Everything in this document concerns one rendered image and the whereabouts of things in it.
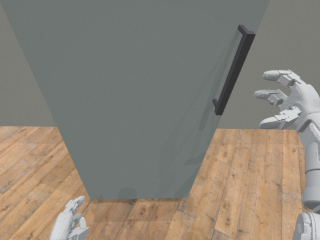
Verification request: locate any robot right hand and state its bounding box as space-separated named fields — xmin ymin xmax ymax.
xmin=253 ymin=69 xmax=320 ymax=130

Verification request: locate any robot right forearm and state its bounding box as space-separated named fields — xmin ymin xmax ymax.
xmin=296 ymin=112 xmax=320 ymax=215

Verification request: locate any handle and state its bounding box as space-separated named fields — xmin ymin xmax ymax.
xmin=213 ymin=24 xmax=256 ymax=116

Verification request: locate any robot left hand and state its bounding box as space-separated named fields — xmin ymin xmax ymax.
xmin=49 ymin=195 xmax=89 ymax=240

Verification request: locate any fridge door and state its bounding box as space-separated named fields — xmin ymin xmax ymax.
xmin=0 ymin=0 xmax=270 ymax=200

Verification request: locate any robot right upper arm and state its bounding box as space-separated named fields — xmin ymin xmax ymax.
xmin=292 ymin=211 xmax=320 ymax=240

